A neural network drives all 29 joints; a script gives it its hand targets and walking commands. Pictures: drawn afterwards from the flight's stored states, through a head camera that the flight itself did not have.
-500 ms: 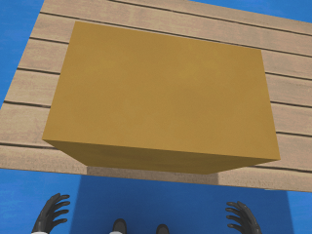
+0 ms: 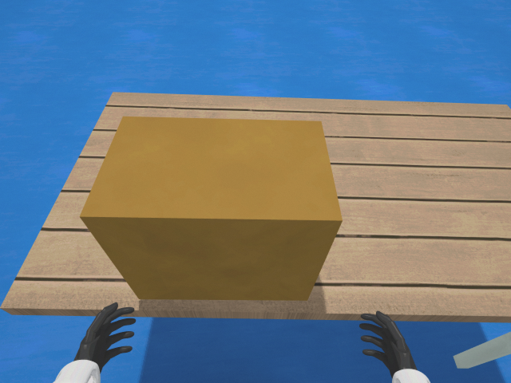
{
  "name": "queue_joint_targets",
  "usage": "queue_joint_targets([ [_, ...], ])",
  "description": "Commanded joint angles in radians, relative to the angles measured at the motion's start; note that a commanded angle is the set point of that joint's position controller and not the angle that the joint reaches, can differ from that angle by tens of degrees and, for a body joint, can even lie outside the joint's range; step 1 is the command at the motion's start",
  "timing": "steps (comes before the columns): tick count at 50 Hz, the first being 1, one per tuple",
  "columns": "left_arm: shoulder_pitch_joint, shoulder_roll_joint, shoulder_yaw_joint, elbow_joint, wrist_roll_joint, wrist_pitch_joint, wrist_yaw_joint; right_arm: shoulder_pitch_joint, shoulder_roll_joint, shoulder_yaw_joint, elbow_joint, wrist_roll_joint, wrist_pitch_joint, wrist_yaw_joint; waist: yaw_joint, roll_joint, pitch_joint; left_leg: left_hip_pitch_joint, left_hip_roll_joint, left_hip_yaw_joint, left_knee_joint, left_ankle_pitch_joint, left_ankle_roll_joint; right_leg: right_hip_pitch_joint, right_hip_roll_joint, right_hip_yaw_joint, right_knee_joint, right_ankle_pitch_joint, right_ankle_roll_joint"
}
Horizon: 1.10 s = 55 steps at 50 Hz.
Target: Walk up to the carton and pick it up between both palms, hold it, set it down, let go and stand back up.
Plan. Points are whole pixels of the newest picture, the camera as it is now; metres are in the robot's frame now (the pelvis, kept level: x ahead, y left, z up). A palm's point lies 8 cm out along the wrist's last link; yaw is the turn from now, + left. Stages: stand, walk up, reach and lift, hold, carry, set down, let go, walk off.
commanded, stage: let go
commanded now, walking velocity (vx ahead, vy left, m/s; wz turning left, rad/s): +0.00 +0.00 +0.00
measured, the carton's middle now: (223, 216) +0.41 +0.08 +0.02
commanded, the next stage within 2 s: stand in 0.26 s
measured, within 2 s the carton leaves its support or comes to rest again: neither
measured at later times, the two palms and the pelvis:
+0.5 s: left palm out of the picture +0.00 +0.30 -0.11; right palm out of the picture +0.06 -0.25 -0.09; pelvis -0.09 +0.02 -0.01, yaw +6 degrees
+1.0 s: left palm out of the picture -0.25 +0.28 -0.15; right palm out of the picture -0.07 -0.21 -0.16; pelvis -0.14 +0.05 -0.02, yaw +12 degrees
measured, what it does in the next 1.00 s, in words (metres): walks backwards: right foot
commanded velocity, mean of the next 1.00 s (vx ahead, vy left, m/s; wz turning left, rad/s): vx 0.00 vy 0.00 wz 0.00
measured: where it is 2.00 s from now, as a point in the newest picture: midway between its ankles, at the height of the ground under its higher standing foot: outside the picture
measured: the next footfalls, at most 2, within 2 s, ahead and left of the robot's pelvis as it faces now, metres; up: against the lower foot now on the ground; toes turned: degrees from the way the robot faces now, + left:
right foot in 0.92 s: -0.07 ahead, -0.05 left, +0.00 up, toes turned +12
left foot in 1.16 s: -0.20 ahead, +0.15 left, +0.00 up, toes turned +10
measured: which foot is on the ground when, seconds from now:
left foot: down 0.00-0.96, up 0.98-1.00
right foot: down 0.00-0.78, up 0.80-0.90, down 0.92-1.00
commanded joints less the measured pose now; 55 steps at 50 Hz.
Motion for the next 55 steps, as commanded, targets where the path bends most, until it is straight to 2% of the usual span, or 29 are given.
queue_joint_targets([
  [1, -0.106, 0.214, 0.086, -0.057, -0.067, -0.073, -0.021, -0.193, -0.115, -0.067, -0.354, -0.051, 0.009, -0.036, 0.021, -0.147, -0.247, 0.107, -0.112, 0.036, 0.078, 0.303, 0.057, 0.187, -0.018, -0.023, 0.103, 0.477, 0.139],
  [3, -0.084, 0.236, 0.085, -0.047, -0.073, -0.154, -0.021, -0.141, -0.097, -0.03, -0.365, -0.014, -0.033, -0.049, 0.017, -0.11, -0.273, 0.106, -0.11, 0.021, 0.091, 0.346, 0.084, 0.254, -0.035, 0.003, 0.144, 0.583, 0.15],
  [7, -0.111, 0.246, 0.08, -0.033, -0.111, -0.264, -0.029, -0.112, -0.109, -0.008, -0.352, 0.019, -0.081, -0.044, 0.023, -0.019, -0.251, 0.109, -0.103, 0.025, 0.101, 0.306, 0.071, 0.241, -0.026, 0.006, 0.136, 0.46, 0.125],
  [9, -0.243, 0.286, 0.068, 0.001, -0.131, -0.203, -0.043, -0.251, -0.11, -0.017, -0.309, 0.011, -0.002, -0.052, 0.012, 0.005, -0.183, 0.087, -0.099, 0.031, 0.089, 0.144, 0.071, 0.147, -0.042, 0.012, 0.098, 0.244, 0.107],
  [13, -0.483, 0.386, 0.033, -0.029, -0.168, 0.056, -0.03, -0.463, -0.118, -0.055, -0.284, 0.01, 0.291, -0.052, -0.024, 0.063, -0.045, 0.04, -0.069, 0.043, 0.088, -0.137, 0.042, -0.047, -0.064, -0.033, 0.049, -0.219, 0.06],
  [14, -0.041, 0.087, -0.032, 0.094, 0.112, -0.056, 0.01, 0.161, -0.3, -0.103, -0.125, -0.187, 0.251, 0.008, -0.024, 0.154, 0.134, -0.093, 0.027, -0.051, 0.071, -0.265, -0.004, -0.113, -0.156, 0.1, -0.017, -0.386, 0.053],
  [15, 0.029, 0.114, -0.017, 0.176, 0.171, -0.098, 0.03, 0.253, -0.289, -0.124, -0.027, -0.233, 0.252, 0.032, -0.056, 0.138, 0.267, -0.173, 0.034, -0.08, 0.027, -0.423, -0.016, -0.142, -0.17, 0.106, -0.034, -0.472, 0.062],
  [16, 0.064, 0.116, -0.016, 0.206, 0.188, -0.121, 0.045, 0.286, -0.286, -0.134, 0.0, -0.241, 0.251, 0.043, -0.063, 0.133, 0.281, -0.17, 0.041, -0.103, 0.017, -0.428, -0.022, -0.154, -0.169, 0.103, -0.019, -0.482, 0.073],
  [19, 0.071, 0.167, -0.003, 0.229, 0.205, -0.178, 0.079, 0.159, -0.221, -0.117, -0.03, -0.224, 0.211, 0.08, -0.021, 0.204, 0.184, -0.149, 0.057, -0.141, -0.001, -0.28, -0.02, -0.048, -0.157, 0.077, 0.048, -0.274, 0.096],
  [21, 0.074, 0.181, -0.006, 0.237, 0.182, -0.199, 0.089, 0.116, -0.222, -0.114, -0.03, -0.218, 0.189, 0.095, -0.001, 0.191, 0.111, -0.108, 0.06, -0.171, -0.005, -0.206, -0.006, -0.01, -0.149, 0.057, 0.071, -0.169, 0.092],
  [24, 0.063, 0.206, -0.014, 0.241, 0.165, -0.213, 0.081, 0.171, -0.235, -0.125, -0.006, -0.215, 0.177, 0.113, -0.023, 0.031, 0.084, -0.136, 0.028, -0.177, 0.022, -0.294, 0.014, -0.017, -0.196, 0.097, -0.016, -0.369, 0.064],
  [27, 0.088, 0.192, -0.023, 0.287, 0.144, -0.213, 0.073, 0.275, -0.276, -0.14, 0.051, -0.214, 0.185, 0.117, -0.056, -0.039, 0.101, -0.077, 0.038, -0.213, 0.034, -0.34, 0.022, -0.115, -0.192, 0.088, -0.034, -0.506, 0.051],
  [30, 0.231, 0.158, -0.032, 0.362, 0.122, -0.23, 0.077, 0.303, -0.293, -0.144, 0.076, -0.205, 0.173, 0.112, -0.013, 0.097, 0.035, -0.066, 0.061, -0.283, -0.064, -0.303, 0.021, 0.012, -0.125, -0.003, 0.095, -0.222, 0.062],
  [32, 0.313, 0.138, -0.041, 0.417, 0.114, -0.236, 0.081, 0.315, -0.29, -0.142, 0.096, -0.196, 0.17, 0.107, 0.007, 0.099, 0.021, -0.094, 0.061, -0.318, -0.111, -0.3, 0.024, 0.095, -0.108, -0.027, 0.149, -0.119, 0.059],
  [33, 0.337, 0.136, -0.041, 0.429, 0.114, -0.236, 0.084, 0.346, -0.287, -0.142, 0.113, -0.196, 0.172, 0.102, 0.013, 0.139, 0.01, -0.103, 0.053, -0.307, -0.124, -0.337, 0.025, 0.121, -0.109, -0.03, 0.155, -0.119, 0.056],
  [34, 0.361, 0.132, -0.042, 0.45, 0.107, -0.227, 0.085, 0.369, -0.282, -0.14, 0.12, -0.194, 0.181, 0.1, 0.009, 0.119, 0.024, -0.151, 0.048, -0.32, -0.169, -0.444, 0.019, 0.135, -0.087, -0.052, 0.175, -0.19, 0.056],
  [36, 0.45, 0.123, -0.051, 0.489, 0.106, -0.207, 0.087, 0.347, -0.291, -0.143, 0.119, -0.193, 0.205, 0.097, 0.033, 0.241, 0.114, -0.278, 0.062, -0.371, -0.275, -0.703, 0.022, 0.103, -0.047, -0.092, 0.237, -0.288, 0.065],
  [38, 0.557, 0.095, -0.057, 0.542, 0.114, -0.19, 0.088, 0.319, -0.301, -0.144, 0.109, -0.193, 0.223, 0.089, 0.063, 0.299, 0.119, -0.318, 0.08, -0.378, -0.324, -0.74, 0.03, 0.137, -0.026, -0.134, 0.381, -0.242, 0.068],
  [41, 0.613, 0.057, -0.073, 0.59, 0.114, -0.201, 0.099, 0.336, -0.259, -0.146, 0.129, -0.177, 0.23, 0.074, 0.063, 0.198, 0.121, -0.22, 0.048, -0.3, -0.243, -0.526, 0.031, 0.069, -0.057, -0.093, 0.356, -0.14, 0.05],
  [43, 0.555, 0.059, -0.083, 0.588, 0.116, -0.214, 0.11, 0.408, -0.204, -0.141, 0.167, -0.169, 0.237, 0.068, 0.015, 0.053, 0.177, -0.14, 0.002, -0.247, -0.134, -0.355, 0.03, -0.029, -0.086, -0.031, 0.215, -0.152, 0.03],
  [44, 0.533, 0.069, -0.085, 0.579, 0.113, -0.219, 0.114, 0.421, -0.193, -0.137, 0.179, -0.168, 0.241, 0.068, -0.005, 0.031, 0.195, -0.081, -0.007, -0.223, -0.069, -0.289, 0.027, -0.103, -0.121, 0.032, 0.139, -0.231, 0.016],
  [46, 0.464, 0.088, -0.097, 0.556, 0.108, -0.206, 0.118, 0.51, -0.142, -0.128, 0.203, -0.163, 0.247, 0.073, -0.057, -0.147, 0.214, -0.048, -0.068, -0.146, 0.18, -0.248, 0.029, -0.241, -0.203, 0.164, -0.016, -0.54, -0.012],
  [48, 0.308, 0.136, -0.093, 0.521, 0.106, -0.194, 0.125, 0.528, -0.115, -0.121, 0.226, -0.185, 0.256, 0.085, -0.095, -0.357, 0.211, 0.067, -0.158, -0.032, 0.638, -0.277, 0.009, -0.574, -0.331, 0.313, -0.21, -0.797, -0.126],
  [49, 0.244, 0.13, -0.094, 0.51, 0.11, -0.192, 0.13, 0.517, -0.136, -0.129, 0.222, -0.196, 0.267, 0.091, -0.114, -0.398, 0.268, 0.154, -0.15, -0.039, 0.862, -0.252, 0.004, -0.792, -0.37, 0.337, -0.29, -0.872, -0.172],
  [50, 0.136, 0.138, -0.094, 0.487, 0.107, -0.197, 0.134, 0.541, -0.122, -0.123, 0.238, -0.202, 0.278, 0.094, -0.168, -0.394, 0.346, 0.213, -0.119, -0.068, 0.941, -0.21, 0.006, -0.902, -0.344, 0.285, -0.296, -0.816, -0.158],
  [51, 0.082, 0.105, -0.1, 0.472, 0.095, -0.207, 0.134, 0.529, -0.141, -0.124, 0.238, -0.205, 0.283, 0.091, -0.188, -0.347, 0.361, 0.222, -0.079, -0.107, 0.936, -0.168, 0.009, -0.896, -0.307, 0.223, -0.251, -0.692, -0.138],
  [52, 0.082, 0.075, -0.109, 0.471, 0.094, -0.217, 0.135, 0.539, -0.134, -0.115, 0.237, -0.207, 0.273, 0.087, -0.192, -0.246, 0.331, 0.182, -0.035, -0.146, 0.807, -0.152, 0.024, -0.754, -0.266, 0.17, -0.175, -0.545, -0.094],
  [54, 0.169, 0.029, -0.123, 0.503, 0.076, -0.223, 0.134, 0.487, -0.125, -0.097, 0.228, -0.194, 0.244, 0.073, -0.152, -0.108, 0.371, 0.028, 0.007, -0.158, 0.499, -0.162, 0.028, -0.508, -0.204, 0.103, -0.053, -0.398, -0.025],
  [55, 0.235, 0.029, -0.114, 0.531, 0.081, -0.219, 0.131, 0.446, -0.099, -0.081, 0.227, -0.182, 0.227, 0.064, -0.103, -0.039, 0.408, -0.076, 0.002, -0.157, 0.269, -0.139, 0.028, -0.349, -0.185, 0.1, -0.003, -0.352, -0.013],
])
